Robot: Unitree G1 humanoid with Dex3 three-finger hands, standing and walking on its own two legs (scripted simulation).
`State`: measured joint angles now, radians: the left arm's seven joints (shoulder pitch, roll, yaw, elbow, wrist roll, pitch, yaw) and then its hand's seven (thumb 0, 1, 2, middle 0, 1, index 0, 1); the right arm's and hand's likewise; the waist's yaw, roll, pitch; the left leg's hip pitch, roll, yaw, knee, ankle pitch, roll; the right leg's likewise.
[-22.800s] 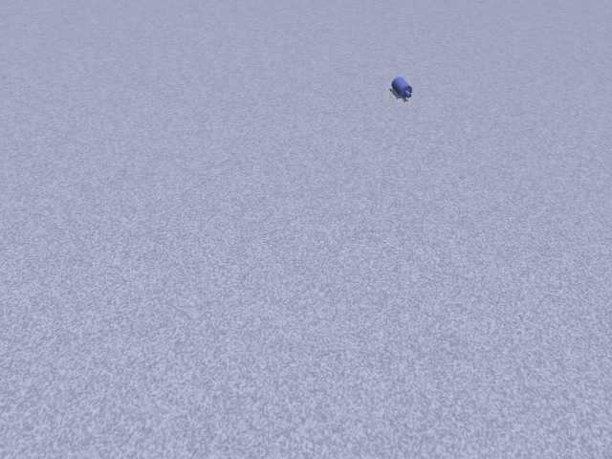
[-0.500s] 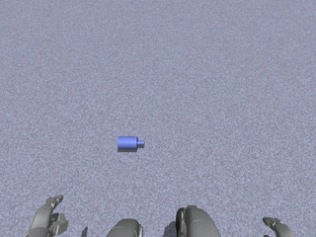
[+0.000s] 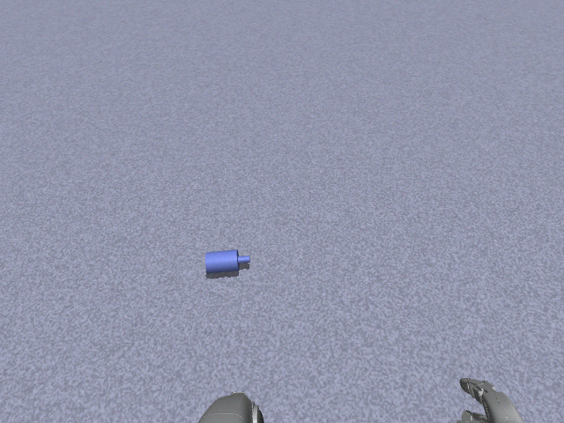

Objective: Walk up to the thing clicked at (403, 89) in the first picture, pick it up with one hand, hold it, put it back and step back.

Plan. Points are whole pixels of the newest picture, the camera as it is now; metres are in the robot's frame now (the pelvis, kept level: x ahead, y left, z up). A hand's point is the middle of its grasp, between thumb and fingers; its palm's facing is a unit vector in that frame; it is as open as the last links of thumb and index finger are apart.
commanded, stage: walk up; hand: left
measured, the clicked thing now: (228, 260) +0.74 +0.22 -0.72
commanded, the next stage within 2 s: stand in 1.28 s
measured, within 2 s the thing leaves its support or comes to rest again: neither
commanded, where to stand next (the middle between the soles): +0.37 -0.01 m, yaw +2 degrees
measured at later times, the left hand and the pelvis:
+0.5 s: hand out of the picture +0.10 +0.27 -0.13, palm faces -0.03 -0.93 -0.36, open 7.4 cm; pelvis -0.01 +0.00 +0.01, yaw +0 degrees
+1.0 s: hand out of the picture +0.10 +0.25 -0.14, palm faces +0.06 -0.95 -0.31, open 7.4 cm; pelvis +0.03 +0.00 +0.02, yaw +2 degrees
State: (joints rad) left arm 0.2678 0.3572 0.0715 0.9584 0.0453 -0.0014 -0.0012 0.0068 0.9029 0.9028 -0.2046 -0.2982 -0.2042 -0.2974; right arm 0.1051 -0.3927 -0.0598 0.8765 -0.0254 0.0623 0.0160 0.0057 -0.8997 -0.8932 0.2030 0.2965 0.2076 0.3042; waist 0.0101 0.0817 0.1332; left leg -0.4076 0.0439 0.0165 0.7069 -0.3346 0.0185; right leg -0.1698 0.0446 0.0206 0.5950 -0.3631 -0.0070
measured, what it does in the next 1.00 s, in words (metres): steps on the spot: right foot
